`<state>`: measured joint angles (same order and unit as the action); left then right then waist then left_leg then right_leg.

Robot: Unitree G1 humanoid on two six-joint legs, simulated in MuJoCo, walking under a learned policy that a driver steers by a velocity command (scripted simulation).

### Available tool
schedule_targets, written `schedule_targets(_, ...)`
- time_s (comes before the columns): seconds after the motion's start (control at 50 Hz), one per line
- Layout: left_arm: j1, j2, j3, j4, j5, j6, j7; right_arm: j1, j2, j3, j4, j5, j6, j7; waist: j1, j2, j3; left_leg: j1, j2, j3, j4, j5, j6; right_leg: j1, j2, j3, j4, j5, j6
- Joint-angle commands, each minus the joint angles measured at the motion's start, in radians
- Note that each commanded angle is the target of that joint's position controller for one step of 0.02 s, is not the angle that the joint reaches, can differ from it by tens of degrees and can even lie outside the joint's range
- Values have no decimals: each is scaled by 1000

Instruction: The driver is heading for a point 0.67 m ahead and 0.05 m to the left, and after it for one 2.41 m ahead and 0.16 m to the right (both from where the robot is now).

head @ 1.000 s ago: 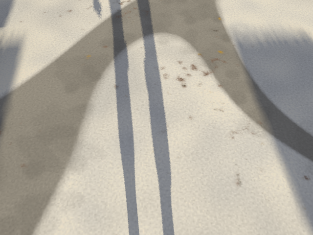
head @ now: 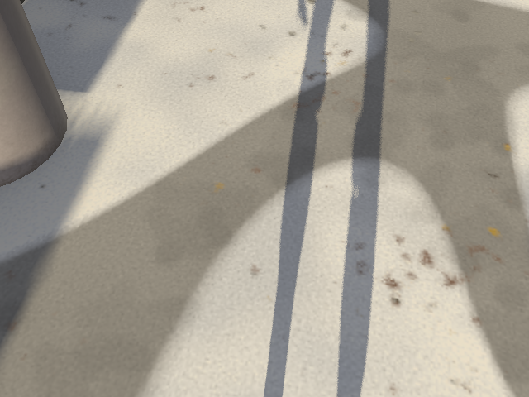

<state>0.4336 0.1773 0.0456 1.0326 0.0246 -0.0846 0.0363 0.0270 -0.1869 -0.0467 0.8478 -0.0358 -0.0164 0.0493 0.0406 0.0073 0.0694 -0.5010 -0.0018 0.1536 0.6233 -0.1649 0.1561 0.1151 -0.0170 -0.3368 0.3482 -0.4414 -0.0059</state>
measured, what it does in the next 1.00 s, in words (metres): walks ahead: left foot, then right foot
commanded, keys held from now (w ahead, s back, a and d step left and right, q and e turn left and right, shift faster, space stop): w+q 0.22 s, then w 0.54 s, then w+e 0.24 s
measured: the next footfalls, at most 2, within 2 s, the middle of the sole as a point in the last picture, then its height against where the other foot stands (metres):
left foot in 0.02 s outside the picture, level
right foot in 0.58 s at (297, 369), level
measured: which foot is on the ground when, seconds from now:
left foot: up 0.00-0.00, down 0.02-0.58, up 0.60-1.00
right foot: down 0.00-0.04, up 0.06-0.56, down 0.58-1.00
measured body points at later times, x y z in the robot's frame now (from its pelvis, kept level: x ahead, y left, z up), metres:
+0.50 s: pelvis +0.27 +0.02 +0.01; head +0.30 +0.04 +0.46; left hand +0.42 +0.29 -0.10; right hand +0.28 -0.25 -0.12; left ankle +0.12 +0.05 -0.72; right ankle +0.46 -0.07 -0.69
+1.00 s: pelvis +0.54 +0.06 +0.02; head +0.57 +0.06 +0.47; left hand +0.44 +0.29 -0.12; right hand +0.77 -0.12 -0.09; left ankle +0.66 +0.23 -0.68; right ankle +0.48 -0.04 -0.72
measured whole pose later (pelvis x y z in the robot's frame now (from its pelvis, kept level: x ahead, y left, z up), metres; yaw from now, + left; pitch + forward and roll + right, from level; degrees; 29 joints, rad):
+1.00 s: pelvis +0.54 +0.06 +0.02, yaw +10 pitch +1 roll -1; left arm 0.46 0.20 0.04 0.97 0.01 -0.08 -0.01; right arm 0.05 -0.23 -0.01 0.81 -0.03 -0.04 0.03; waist 0.07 0.04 0.04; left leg -0.60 0.08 -0.01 0.66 -0.05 -0.02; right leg -0.01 0.09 0.01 0.23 -0.24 -0.07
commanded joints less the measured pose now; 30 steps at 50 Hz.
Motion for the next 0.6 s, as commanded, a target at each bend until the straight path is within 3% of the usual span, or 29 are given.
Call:
schedule_targets(0.02,-4,205,43,-56,-2,15,0,298,-131,-53,38,-10,-16,-17,-172,-81,-158,338,-97,2,-119,-67,82,-86,-252,49,481,1105,-86)
schedule_targets(0.04,-19,171,36,-93,-4,15,-7,403,-228,-84,59,-20,-19,-31,-211,34,-245,571,103,-268,-161,-157,144,-327,-204,52,799,658,-56)
schedule_targets(0.06,-33,103,28,-181,-19,5,-30,348,-316,-102,30,-2,-8,-32,-130,243,-292,794,348,-860,-311,-130,311,-764,51,174,1145,-114,3)
schedule_targets(0.08,-165,163,35,-207,-6,-8,-36,354,-294,-95,33,18,4,-37,-160,39,-225,745,335,-801,-368,-98,280,-879,-9,355,1139,-27,-10)
schedule_targets(0.1,-191,149,29,-223,-19,-23,-41,303,-250,-83,35,22,2,-45,-124,9,-124,634,318,-675,-378,-29,243,-888,-53,362,1067,71,-17)
schedule_targets(0.12,-158,146,29,-203,-21,-28,-37,258,-199,-70,32,22,-6,-46,-69,-63,-58,511,268,-577,-390,111,193,-822,-87,360,960,120,-14)
schedule_targets(0.16,-124,133,28,-195,16,7,-36,210,-160,-53,20,34,-27,-54,-13,-48,-57,393,178,-447,-400,262,148,-701,-113,367,855,136,12)
schedule_targets(0.2,-134,124,27,-209,26,39,-44,244,-175,-52,26,42,-48,-52,-3,-25,-64,362,141,-407,-403,354,144,-685,-109,351,797,144,38)
schedule_targets(0.24,-192,120,24,-235,24,52,-50,287,-199,-56,31,39,-55,-50,-17,-3,-53,357,119,-384,-418,369,127,-725,-107,332,721,211,55)
schedule_targets(0.36,-393,124,13,-302,14,55,-62,428,-179,-40,60,35,-58,-51,-101,50,-29,496,108,-359,-426,460,38,-822,-90,308,470,419,39)
schedule_targets(0.44,-509,122,0,-344,6,45,-69,479,-180,-31,75,24,-59,-61,-138,58,-2,593,132,-359,-411,505,37,-830,-53,283,331,442,7)
schedule_targets(0.48,-535,128,-2,-363,3,36,-71,485,-190,-29,82,17,-60,-67,-136,66,11,629,157,-365,-396,552,41,-800,-33,278,269,416,-21)
schedule_targets(0.52,-462,146,3,-352,0,28,-66,442,-209,-30,79,13,-64,-73,-82,75,0,621,170,-344,-342,717,20,-669,1,274,207,350,-60)
schedule_targets(0.56,-248,187,23,-285,-5,19,-46,412,-230,-33,81,7,-68,-70,11,75,-103,611,147,-317,-124,933,-6,-417,67,258,161,288,-100)
schedule_targets(0.58,-87,209,34,-240,5,9,-33,396,-226,-31,77,13,-70,-66,90,42,-189,503,110,-286,78,807,-18,-191,17,302,113,333,-129)
schedule_targets(0.6,52,299,55,-224,32,5,-19,436,-158,-14,42,36,-75,-59,106,-98,-329,271,18,-236,399,421,-45,76,-232,615,104,223,-199)
Velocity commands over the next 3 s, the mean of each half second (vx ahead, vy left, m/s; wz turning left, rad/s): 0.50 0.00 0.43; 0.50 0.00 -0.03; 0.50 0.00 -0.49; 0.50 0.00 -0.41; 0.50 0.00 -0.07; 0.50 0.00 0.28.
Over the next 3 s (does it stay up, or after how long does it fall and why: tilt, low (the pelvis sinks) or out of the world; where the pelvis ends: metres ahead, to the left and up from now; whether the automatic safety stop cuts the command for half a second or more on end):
stays up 1.54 -0.16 0.02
